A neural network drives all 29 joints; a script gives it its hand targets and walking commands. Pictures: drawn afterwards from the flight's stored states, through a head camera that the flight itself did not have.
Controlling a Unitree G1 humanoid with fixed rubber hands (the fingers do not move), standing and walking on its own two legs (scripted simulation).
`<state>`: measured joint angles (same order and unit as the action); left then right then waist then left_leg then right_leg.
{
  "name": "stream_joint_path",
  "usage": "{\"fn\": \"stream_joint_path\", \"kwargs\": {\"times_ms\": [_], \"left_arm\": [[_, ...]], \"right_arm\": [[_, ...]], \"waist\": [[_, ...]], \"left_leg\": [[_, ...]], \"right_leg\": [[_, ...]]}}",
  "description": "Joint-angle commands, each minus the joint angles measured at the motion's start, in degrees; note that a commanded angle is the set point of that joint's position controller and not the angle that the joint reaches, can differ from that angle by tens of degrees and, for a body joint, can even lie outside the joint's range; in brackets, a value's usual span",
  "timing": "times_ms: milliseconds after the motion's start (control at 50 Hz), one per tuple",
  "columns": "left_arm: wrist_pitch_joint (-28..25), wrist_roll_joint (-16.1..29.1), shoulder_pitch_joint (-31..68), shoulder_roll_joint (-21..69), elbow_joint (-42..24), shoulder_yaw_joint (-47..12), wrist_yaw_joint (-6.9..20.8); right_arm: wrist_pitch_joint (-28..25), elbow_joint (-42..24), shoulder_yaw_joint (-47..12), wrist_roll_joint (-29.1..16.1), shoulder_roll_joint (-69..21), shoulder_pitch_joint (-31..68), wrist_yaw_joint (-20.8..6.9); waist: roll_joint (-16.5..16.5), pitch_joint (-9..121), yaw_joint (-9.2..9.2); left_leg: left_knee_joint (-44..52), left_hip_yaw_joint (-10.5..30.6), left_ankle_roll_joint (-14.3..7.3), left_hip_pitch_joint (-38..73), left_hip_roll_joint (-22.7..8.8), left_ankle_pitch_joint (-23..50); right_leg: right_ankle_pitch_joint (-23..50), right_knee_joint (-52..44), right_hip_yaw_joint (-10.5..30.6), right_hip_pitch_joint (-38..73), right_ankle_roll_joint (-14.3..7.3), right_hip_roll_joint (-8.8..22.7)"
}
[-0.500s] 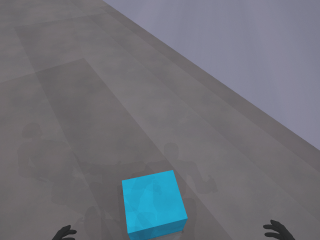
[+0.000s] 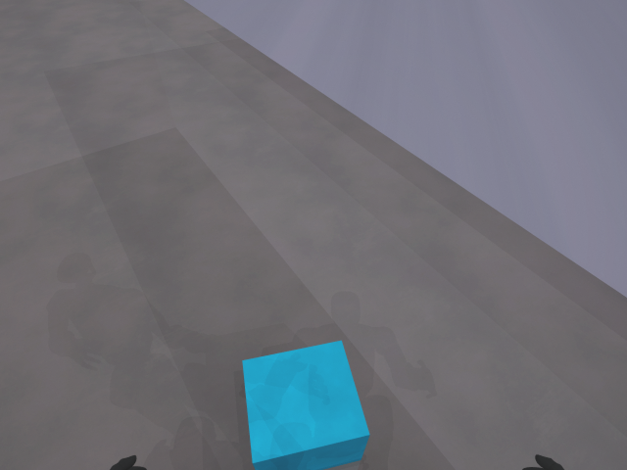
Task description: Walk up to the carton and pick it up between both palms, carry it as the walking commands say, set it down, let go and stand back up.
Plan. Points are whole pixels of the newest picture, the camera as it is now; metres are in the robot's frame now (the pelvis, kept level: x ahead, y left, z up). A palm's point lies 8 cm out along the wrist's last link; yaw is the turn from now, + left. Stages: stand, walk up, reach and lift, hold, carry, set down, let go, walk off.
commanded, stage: stand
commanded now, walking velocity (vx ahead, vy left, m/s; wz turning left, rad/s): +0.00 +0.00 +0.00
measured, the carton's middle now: (302, 411) +0.44 +0.06 -0.66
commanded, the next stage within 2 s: none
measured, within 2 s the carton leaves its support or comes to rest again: neither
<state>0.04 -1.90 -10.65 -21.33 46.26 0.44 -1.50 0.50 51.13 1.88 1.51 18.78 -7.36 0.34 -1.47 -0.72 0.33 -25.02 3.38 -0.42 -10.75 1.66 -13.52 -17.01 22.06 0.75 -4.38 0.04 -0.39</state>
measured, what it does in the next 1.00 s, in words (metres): stands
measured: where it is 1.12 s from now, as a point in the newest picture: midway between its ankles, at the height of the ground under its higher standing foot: outside the picture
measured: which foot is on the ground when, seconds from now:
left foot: down 0.00-1.00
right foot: down 0.00-1.00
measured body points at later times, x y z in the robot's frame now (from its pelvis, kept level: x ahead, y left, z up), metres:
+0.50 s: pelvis -0.02 +0.00 +0.00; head -0.02 +0.01 +0.45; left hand +0.07 +0.31 -0.12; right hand +0.09 -0.31 -0.11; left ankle +0.00 +0.12 -0.74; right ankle -0.06 -0.12 -0.74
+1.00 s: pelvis -0.02 +0.00 +0.00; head -0.01 +0.01 +0.45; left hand +0.06 +0.32 -0.12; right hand +0.09 -0.31 -0.11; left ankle +0.00 +0.12 -0.74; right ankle -0.06 -0.12 -0.74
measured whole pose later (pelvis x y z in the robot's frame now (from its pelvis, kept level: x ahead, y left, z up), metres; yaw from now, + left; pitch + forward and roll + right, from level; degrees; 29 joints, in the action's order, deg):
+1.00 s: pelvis -0.02 +0.00 +0.00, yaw +2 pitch -1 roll +0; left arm -0.6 -1.1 -8.1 -22.5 58.5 0.2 -0.8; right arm -0.2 59.6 0.2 0.6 20.9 -6.1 0.6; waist -0.6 -1.4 -0.1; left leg -22.5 5.3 -0.1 -10.6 1.8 -10.4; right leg -14.5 19.6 -0.6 -3.7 0.0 -0.3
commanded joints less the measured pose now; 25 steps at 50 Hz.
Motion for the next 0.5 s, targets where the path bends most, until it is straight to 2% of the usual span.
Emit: {"fn": "stream_joint_path", "kwargs": {"times_ms": [0,240,480], "left_arm": [[-1.05,0.10,1.89,-8.70,-1.71,1.98,-0.16],[-1.43,0.31,2.64,-9.27,3.07,1.67,0.23],[-1.43,0.57,3.13,-9.82,6.44,1.62,0.32]], "right_arm": [[-0.93,-1.97,1.91,0.00,9.93,2.61,0.24],[-1.16,1.90,1.22,-0.31,10.99,2.54,0.17],[-1.28,4.16,0.74,-0.56,11.68,2.58,0.35]], "waist": [[1.29,2.35,-0.06],[1.84,1.49,-0.04],[1.73,1.57,-0.19]], "left_leg": [[3.07,5.61,-0.41,2.35,-5.82,13.70],[5.01,6.93,-0.70,1.82,-6.14,10.04],[5.16,7.65,-0.85,1.77,-6.36,11.43]], "right_leg": [[12.49,-3.80,4.51,-1.75,0.11,6.07],[8.40,-5.60,4.93,-1.97,-0.33,6.23],[9.07,-5.61,4.72,-1.38,-0.45,6.48]]}}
